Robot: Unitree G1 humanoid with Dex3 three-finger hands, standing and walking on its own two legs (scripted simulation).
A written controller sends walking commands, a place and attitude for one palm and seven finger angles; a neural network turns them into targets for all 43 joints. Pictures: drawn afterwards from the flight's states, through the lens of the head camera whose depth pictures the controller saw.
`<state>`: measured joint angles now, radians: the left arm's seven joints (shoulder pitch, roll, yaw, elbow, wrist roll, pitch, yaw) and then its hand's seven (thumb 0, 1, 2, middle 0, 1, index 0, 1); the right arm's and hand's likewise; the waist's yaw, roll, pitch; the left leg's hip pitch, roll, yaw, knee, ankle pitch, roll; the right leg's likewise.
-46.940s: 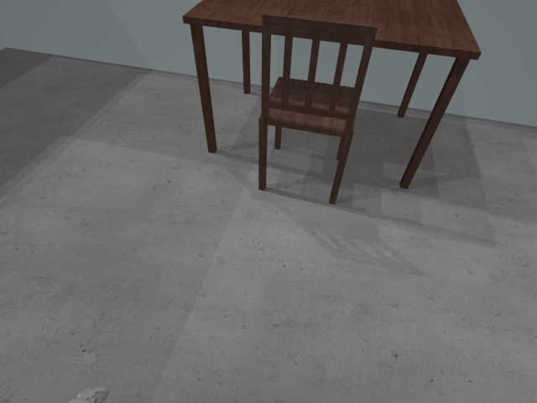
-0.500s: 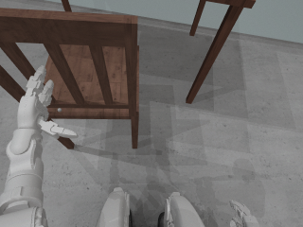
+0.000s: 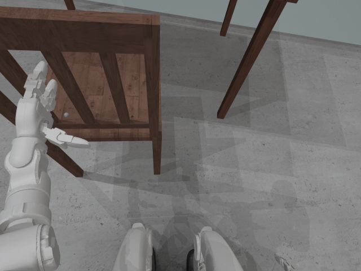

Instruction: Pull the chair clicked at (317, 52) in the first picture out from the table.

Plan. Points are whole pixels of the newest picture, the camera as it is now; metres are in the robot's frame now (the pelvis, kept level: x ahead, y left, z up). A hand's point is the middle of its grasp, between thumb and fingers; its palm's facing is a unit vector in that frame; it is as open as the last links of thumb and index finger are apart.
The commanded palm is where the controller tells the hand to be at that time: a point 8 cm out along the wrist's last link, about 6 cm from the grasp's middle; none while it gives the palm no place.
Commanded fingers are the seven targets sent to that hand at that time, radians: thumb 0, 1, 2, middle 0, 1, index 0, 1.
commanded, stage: push the fingers through the gap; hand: left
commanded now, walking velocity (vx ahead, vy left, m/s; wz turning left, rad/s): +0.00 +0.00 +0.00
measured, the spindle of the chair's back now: (74, 92) +0.50 +0.25 +0.01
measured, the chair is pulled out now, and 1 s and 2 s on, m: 0.20 0.20 0.20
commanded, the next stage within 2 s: hook a spindle and tug to test in 0.68 s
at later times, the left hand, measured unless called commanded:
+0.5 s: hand (70, 102) +0.47 +0.24 +0.02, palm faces +0.08 -1.00 -0.04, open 16.9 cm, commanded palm +0.44 +0.28 +0.03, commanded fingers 0.00 -0.50 0.30 -0.06 -0.08 -0.06 -0.08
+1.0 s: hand (70, 104) +0.46 +0.24 +0.03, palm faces +0.08 -1.00 -0.03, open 16.4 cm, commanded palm +0.44 +0.27 +0.03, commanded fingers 0.00 -0.50 0.30 -0.27 -0.74 -0.27 -0.74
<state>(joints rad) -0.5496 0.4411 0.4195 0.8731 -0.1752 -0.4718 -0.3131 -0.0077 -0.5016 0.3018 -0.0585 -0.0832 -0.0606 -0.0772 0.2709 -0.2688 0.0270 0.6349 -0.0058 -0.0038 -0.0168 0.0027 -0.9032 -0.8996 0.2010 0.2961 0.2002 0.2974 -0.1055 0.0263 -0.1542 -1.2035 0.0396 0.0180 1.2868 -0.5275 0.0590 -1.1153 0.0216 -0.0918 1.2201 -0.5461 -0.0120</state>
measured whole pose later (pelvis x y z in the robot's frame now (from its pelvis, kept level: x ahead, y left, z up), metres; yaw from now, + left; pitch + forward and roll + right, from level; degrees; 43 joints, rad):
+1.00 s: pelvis +0.00 +0.00 +0.00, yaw +0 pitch +26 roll -5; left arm -0.66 0.49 0.44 0.99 -0.15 -0.49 -0.31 -0.01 -0.50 0.30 -0.12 -0.29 -0.13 -0.28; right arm 0.27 -0.27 0.03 0.62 -0.01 0.07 -0.01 0.00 -0.90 -0.90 0.20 0.30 0.20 0.30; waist -0.13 0.03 -0.15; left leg -1.23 0.05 0.01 1.30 -0.53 0.05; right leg -1.14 0.03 -0.10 1.23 -0.55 -0.02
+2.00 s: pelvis +0.02 +0.00 +0.01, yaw -1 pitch +26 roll -4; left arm -0.48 0.43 0.42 0.81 -0.19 -0.46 -0.25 0.02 0.63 0.73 -0.28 -1.37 -0.32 -1.39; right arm 0.27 -0.25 0.02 0.59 0.00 0.09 0.02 0.00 -0.90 -0.90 0.20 0.30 0.20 0.30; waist -0.13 0.03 -0.16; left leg -1.14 0.05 0.04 1.23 -0.55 0.05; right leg -1.07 0.04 -0.07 1.16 -0.55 -0.01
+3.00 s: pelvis -0.01 -0.01 +0.10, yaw +0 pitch +7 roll -2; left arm -0.43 0.27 0.17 0.97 -0.07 -0.24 0.11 0.04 0.67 0.73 -0.20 -1.08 -0.44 -1.44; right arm 0.26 -0.26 0.00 0.66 0.04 0.11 -0.10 0.00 -0.90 -0.90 0.20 0.30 0.20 0.30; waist -0.07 0.03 0.08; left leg -0.53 0.02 0.06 0.65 -0.26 0.05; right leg -0.47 0.03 -0.03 0.61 -0.26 -0.01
